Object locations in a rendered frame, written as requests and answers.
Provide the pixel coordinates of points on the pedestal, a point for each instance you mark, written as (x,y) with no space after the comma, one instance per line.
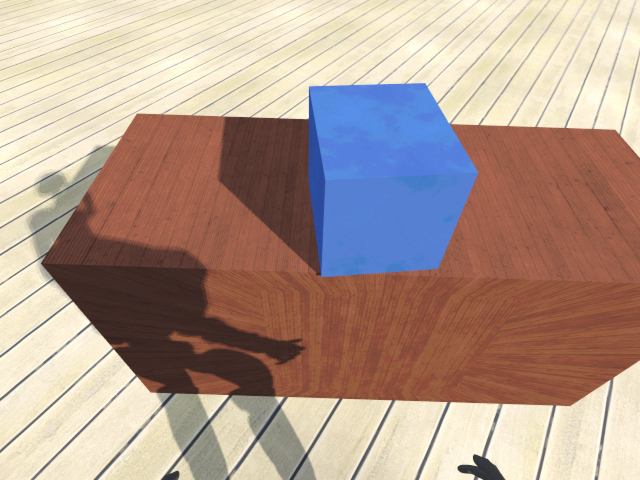
(194,255)

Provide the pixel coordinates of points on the robot right hand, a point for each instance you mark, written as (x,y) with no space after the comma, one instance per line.
(485,470)

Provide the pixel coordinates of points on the carton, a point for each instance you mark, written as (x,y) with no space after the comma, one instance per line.
(388,178)

